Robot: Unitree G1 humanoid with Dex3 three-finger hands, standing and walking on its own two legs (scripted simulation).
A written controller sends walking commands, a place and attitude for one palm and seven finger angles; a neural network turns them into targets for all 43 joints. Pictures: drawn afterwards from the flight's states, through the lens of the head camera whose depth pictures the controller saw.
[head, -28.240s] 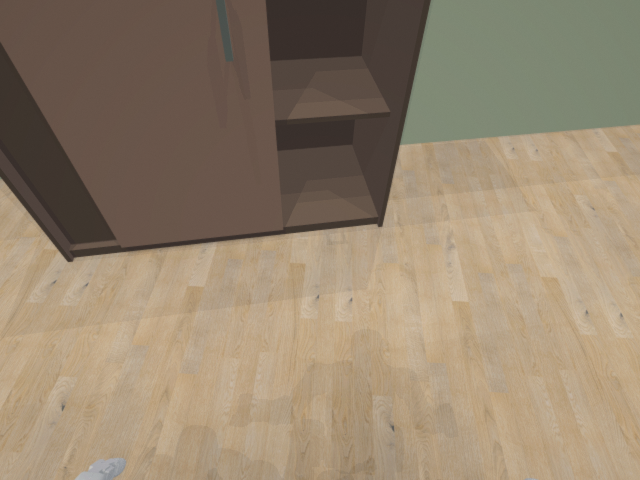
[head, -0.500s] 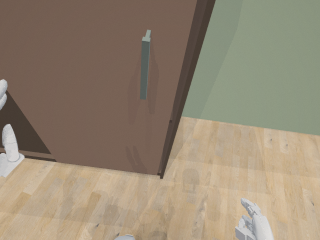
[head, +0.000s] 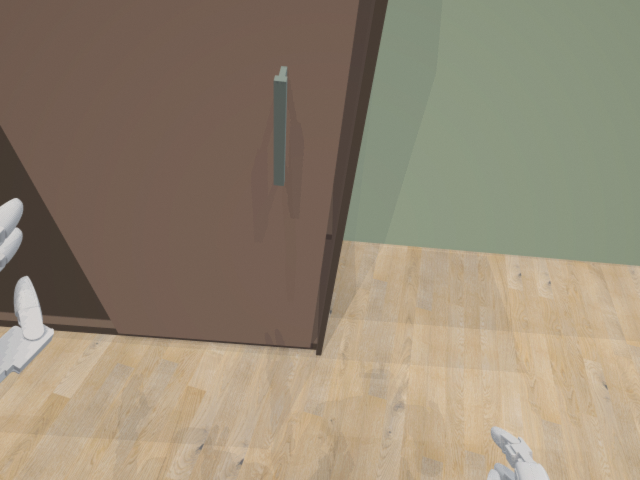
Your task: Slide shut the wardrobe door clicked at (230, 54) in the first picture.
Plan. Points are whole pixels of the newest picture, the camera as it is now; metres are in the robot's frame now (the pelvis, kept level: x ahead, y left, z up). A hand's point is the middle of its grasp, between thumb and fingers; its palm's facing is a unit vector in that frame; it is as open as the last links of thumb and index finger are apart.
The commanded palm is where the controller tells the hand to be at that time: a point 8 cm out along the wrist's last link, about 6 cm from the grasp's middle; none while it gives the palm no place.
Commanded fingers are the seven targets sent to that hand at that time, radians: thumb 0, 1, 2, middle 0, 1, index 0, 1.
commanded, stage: stop stepping back and stand still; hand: left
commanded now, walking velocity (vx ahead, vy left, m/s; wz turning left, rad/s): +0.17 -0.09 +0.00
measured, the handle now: (281, 129) +0.64 +0.11 +0.12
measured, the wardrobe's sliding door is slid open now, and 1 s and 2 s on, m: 0.02 0.02 0.02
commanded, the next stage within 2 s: let the arm hang, fingers relaxed in 0.98 s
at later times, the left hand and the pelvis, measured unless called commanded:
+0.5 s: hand out of the picture +0.15 +0.27 +0.16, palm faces +0.49 -0.79 -0.37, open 7.4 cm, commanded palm +0.09 +0.31 +0.18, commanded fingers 0.00 0.90 0.90 -0.20 -0.30 -0.20 -0.30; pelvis -0.05 +0.00 -0.01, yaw +1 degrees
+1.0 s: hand (2, 368) +0.17 +0.28 +0.17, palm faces +0.41 -0.79 -0.47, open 7.4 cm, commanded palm +0.11 +0.32 +0.18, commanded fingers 0.00 0.90 0.90 -0.20 -0.30 -0.20 -0.30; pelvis -0.03 +0.01 +0.01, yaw +1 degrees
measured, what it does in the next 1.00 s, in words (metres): stands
